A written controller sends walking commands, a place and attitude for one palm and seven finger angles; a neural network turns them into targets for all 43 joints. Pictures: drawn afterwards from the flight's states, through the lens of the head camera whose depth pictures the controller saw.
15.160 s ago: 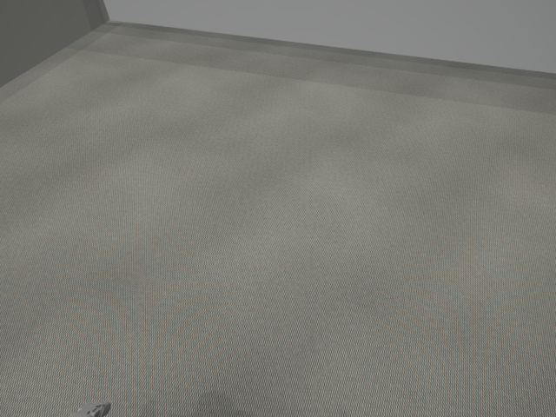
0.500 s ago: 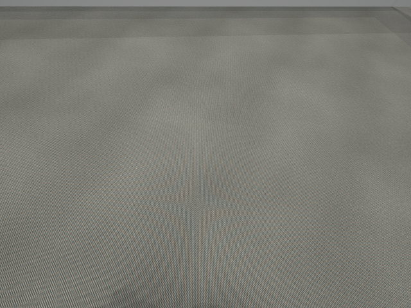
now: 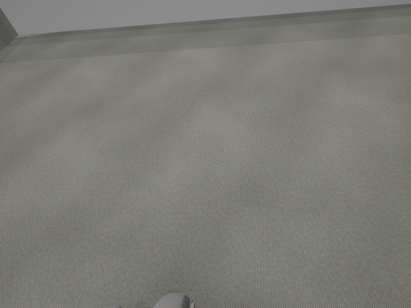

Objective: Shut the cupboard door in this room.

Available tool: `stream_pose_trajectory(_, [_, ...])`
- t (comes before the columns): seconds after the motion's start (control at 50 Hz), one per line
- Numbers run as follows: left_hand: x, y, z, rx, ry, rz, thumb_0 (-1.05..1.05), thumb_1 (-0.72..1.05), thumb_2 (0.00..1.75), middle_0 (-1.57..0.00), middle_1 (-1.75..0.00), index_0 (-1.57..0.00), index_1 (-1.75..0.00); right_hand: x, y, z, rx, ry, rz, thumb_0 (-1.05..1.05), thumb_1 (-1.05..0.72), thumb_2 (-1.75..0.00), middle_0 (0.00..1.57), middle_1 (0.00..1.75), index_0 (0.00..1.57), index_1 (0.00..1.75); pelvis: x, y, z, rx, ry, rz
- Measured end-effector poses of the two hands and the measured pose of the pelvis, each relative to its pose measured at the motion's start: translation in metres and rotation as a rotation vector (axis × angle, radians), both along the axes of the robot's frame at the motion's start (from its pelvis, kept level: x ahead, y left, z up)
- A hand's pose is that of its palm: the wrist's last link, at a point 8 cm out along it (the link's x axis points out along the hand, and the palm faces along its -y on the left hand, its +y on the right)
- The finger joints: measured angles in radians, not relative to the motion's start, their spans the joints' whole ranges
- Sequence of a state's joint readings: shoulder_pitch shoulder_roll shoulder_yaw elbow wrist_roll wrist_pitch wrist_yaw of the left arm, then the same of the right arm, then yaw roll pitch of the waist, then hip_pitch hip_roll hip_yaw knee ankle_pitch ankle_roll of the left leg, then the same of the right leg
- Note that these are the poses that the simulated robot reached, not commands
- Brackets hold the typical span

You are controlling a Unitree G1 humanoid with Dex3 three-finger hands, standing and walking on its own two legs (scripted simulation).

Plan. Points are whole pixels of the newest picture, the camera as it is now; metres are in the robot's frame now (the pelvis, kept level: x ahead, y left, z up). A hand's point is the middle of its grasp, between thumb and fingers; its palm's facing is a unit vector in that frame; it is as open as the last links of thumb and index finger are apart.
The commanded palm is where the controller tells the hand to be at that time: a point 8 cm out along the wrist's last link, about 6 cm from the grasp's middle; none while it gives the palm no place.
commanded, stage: turn or walk to find it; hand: left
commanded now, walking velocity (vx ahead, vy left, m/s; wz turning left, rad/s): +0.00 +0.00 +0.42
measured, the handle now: out of the picture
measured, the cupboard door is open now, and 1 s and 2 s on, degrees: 82 82 82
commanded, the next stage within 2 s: stand and wait in 0.84 s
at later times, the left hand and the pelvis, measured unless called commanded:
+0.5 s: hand out of the picture -0.06 +0.25 -0.18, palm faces +0.28 -0.93 -0.25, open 7.4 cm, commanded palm none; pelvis -0.03 +0.03 +0.00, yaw +12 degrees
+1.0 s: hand out of the picture -0.05 +0.19 -0.15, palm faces +0.43 -0.86 -0.27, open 7.4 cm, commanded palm none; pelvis -0.04 -0.02 +0.00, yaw +26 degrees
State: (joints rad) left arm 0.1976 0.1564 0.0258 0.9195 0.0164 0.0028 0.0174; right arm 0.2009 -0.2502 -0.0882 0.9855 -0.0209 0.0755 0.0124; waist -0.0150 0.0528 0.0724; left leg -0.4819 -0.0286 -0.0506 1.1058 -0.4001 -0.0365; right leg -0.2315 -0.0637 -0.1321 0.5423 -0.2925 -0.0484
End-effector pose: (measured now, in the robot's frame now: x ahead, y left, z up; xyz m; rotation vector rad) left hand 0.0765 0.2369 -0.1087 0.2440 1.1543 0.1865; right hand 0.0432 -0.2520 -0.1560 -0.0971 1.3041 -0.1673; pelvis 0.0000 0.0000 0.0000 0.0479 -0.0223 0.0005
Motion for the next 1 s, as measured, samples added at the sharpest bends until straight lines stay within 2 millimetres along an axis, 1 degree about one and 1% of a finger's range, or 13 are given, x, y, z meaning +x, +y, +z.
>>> stream_pose_trajectory(0.1, [-0.032, -0.006, -0.003, -0.010, 0.045, 0.068, 0.01, 0.91, 0.90, -0.20, -0.30, -0.20, -0.30, -0.002, -0.010, 0.006, -0.017, 0.037, 0.046, 0.01, -0.91, -0.90, 0.20, 0.30, 0.20, 0.30, -0.003, -0.006, 0.004, 0.005, 0.001, 0.050])
stream_pose_trajectory(0.2, [-0.068, 0.002, -0.009, -0.022, 0.092, 0.136, 0.01, 0.91, 0.90, -0.20, -0.30, -0.20, -0.30, 0.009, -0.006, 0.009, -0.037, 0.059, 0.115, 0.01, -0.91, -0.90, 0.20, 0.30, 0.20, 0.30, -0.008, -0.004, 0.003, 0.003, 0.007, 0.095])
stream_pose_trajectory(0.28, [-0.100, 0.015, -0.018, -0.035, 0.138, 0.194, 0.01, 0.91, 0.90, -0.20, -0.30, -0.20, -0.30, 0.032, 0.011, 0.014, -0.051, 0.022, 0.182, 0.01, -0.91, -0.90, 0.20, 0.30, 0.19, 0.30, -0.015, 0.005, 0.001, -0.008, 0.011, 0.129])
stream_pose_trajectory(0.38, [-0.140, 0.041, -0.041, -0.060, 0.181, 0.275, 0.01, 0.90, 0.90, -0.20, -0.30, -0.20, -0.30, 0.065, 0.044, 0.018, -0.079, -0.093, 0.270, 0.01, -0.91, -0.90, 0.20, 0.30, 0.20, 0.30, -0.024, 0.026, -0.013, -0.041, 0.010, 0.180])
stream_pose_trajectory(0.42, [-0.150, 0.050, -0.045, -0.060, 0.202, 0.296, 0.01, 0.90, 0.90, -0.20, -0.30, -0.20, -0.30, 0.072, 0.056, 0.023, -0.080, -0.125, 0.295, 0.01, -0.91, -0.90, 0.20, 0.30, 0.20, 0.30, -0.028, 0.030, -0.013, -0.030, 0.001, 0.185])
stream_pose_trajectory(0.5, [-0.152, 0.059, -0.038, -0.064, 0.187, 0.324, 0.01, 0.91, 0.90, -0.20, -0.30, -0.20, -0.30, 0.075, 0.072, 0.032, -0.076, -0.141, 0.330, 0.00, -0.90, -0.90, 0.20, 0.30, 0.20, 0.30, -0.031, 0.034, -0.004, -0.047, -0.001, 0.217])
stream_pose_trajectory(0.6, [-0.136, 0.059, -0.027, -0.057, 0.108, 0.332, 0.01, 0.91, 0.90, -0.20, -0.30, -0.19, -0.30, 0.072, 0.077, 0.032, -0.055, -0.128, 0.355, 0.00, -0.90, -0.90, 0.20, 0.30, 0.20, 0.30, -0.035, 0.031, 0.001, -0.054, 0.005, 0.257])
stream_pose_trajectory(0.68, [-0.119, 0.051, -0.020, -0.041, 0.049, 0.328, 0.01, 0.91, 0.90, -0.20, -0.30, -0.19, -0.30, 0.064, 0.067, 0.024, -0.037, -0.103, 0.358, 0.00, -0.90, -0.90, 0.20, 0.30, 0.20, 0.30, -0.036, 0.021, 0.000, -0.048, 0.009, 0.291])
stream_pose_trajectory(0.74, [-0.108, 0.039, -0.016, -0.021, 0.003, 0.327, 0.01, 0.90, 0.90, -0.20, -0.30, -0.19, -0.30, 0.059, 0.052, 0.012, -0.022, -0.074, 0.358, 0.00, -0.90, -0.90, 0.20, 0.30, 0.20, 0.30, -0.036, 0.008, -0.005, -0.035, 0.012, 0.317])
stream_pose_trajectory(0.78, [-0.106, 0.030, -0.014, -0.002, -0.024, 0.329, 0.01, 0.90, 0.90, -0.20, -0.30, -0.19, -0.30, 0.057, 0.041, 0.002, -0.011, -0.057, 0.357, 0.00, -0.90, -0.90, 0.20, 0.30, 0.20, 0.30, -0.036, -0.001, -0.010, -0.033, 0.009, 0.335])
stream_pose_trajectory(0.82, [-0.111, 0.019, -0.009, 0.003, -0.037, 0.342, 0.01, 0.90, 0.90, -0.20, -0.30, -0.20, -0.30, 0.055, 0.032, -0.001, -0.012, -0.032, 0.367, 0.01, -0.90, -0.90, 0.20, 0.30, 0.20, 0.30, -0.037, -0.007, -0.008, -0.029, 0.003, 0.363])
stream_pose_trajectory(0.9, [-0.130, 0.002, -0.004, -0.004, -0.015, 0.390, 0.01, 0.90, 0.90, -0.20, -0.30, -0.20, -0.30, 0.055, 0.020, 0.002, -0.019, 0.005, 0.398, 0.01, -0.90, -0.90, 0.20, 0.30, 0.20, 0.30, -0.039, -0.014, -0.002, -0.014, 0.000, 0.401])
stream_pose_trajectory(1.0, [-0.158, -0.011, -0.007, -0.027, 0.030, 0.449, 0.01, 0.90, 0.90, -0.20, -0.30, -0.20, -0.30, 0.054, 0.016, 0.008, -0.037, 0.042, 0.446, 0.01, -0.91, -0.90, 0.20, 0.30, 0.20, 0.30, -0.041, -0.017, 0.002, -0.007, 0.004, 0.454])
